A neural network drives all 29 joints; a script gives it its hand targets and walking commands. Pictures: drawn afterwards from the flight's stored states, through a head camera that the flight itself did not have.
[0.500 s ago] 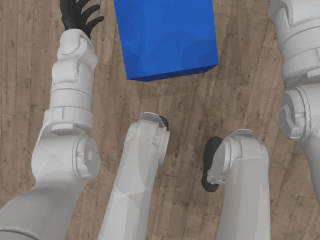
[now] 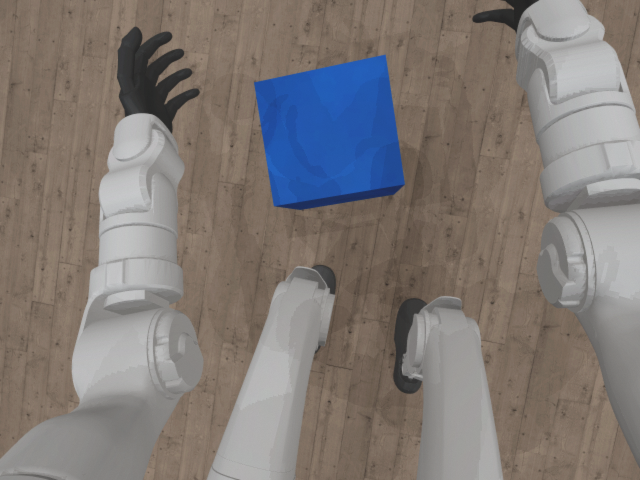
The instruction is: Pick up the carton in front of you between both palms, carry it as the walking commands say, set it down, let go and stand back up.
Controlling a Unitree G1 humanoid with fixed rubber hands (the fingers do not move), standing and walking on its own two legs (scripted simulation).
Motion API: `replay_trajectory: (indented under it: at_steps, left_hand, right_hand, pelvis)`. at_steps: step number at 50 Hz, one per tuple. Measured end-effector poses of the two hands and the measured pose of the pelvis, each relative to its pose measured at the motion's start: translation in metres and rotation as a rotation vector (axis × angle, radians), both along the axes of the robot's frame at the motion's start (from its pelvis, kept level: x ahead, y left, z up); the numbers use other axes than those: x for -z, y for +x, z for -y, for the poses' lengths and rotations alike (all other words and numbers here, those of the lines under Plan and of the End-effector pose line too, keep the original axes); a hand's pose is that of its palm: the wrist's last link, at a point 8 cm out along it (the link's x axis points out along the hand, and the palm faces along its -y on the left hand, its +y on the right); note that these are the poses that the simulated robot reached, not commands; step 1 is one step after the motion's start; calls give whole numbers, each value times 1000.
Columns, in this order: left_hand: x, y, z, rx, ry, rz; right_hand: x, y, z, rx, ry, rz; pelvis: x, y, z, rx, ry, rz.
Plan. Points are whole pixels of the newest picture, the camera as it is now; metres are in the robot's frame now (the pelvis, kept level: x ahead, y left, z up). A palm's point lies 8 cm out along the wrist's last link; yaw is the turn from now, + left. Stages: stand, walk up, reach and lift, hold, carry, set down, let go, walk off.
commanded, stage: set down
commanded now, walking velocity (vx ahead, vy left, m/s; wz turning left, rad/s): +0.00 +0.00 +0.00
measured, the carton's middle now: (334, 147) +0.49 +0.11 -0.44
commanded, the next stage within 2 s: let go in 0.16 s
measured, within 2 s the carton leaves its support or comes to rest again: neither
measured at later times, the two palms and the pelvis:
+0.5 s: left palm (72, 148) +0.39 +0.26 +0.03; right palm out of the picture +0.48 -0.13 +0.02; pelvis +0.04 +0.01 +0.13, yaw -3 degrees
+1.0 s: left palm out of the picture +0.27 +0.25 +0.14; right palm out of the picture +0.35 -0.19 +0.11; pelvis +0.11 +0.01 +0.21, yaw +0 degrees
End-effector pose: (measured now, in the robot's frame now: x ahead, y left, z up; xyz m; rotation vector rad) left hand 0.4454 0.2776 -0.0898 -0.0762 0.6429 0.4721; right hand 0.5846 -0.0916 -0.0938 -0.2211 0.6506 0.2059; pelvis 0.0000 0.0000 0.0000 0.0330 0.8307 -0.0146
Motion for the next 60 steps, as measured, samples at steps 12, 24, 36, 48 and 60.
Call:
replay_trajectory:
  at_steps: [12, 24, 36, 48, 60]
  left_hand:
    - [-66, -5, 2, 24, 5, -2]
    - [-117, -52, 18, 285, 42, -103]
    - [-182, -115, 8, 431, 56, -168]
    - [-227, -176, 27, 401, 48, -182]
    - [-237, -169, 50, 438, 57, -167]
  right_hand:
    - [-68, -4, 5, 10, -1, -15]
    - [-108, -95, 38, 202, -56, -25]
    - [-166, -176, 55, 282, -68, -41]
    - [-203, -228, 89, 247, -75, -67]
    - [-235, -291, 142, 283, -77, -99]
  pelvis:
    - [-64, 12, -1, 7, -7, 23]
    - [-124, 35, -12, 21, -35, 147]
    - [-174, 69, -25, 10, -49, 399]
    - [-203, 103, -18, -13, -35, 613]
    - [-215, 117, 6, -14, -20, 777]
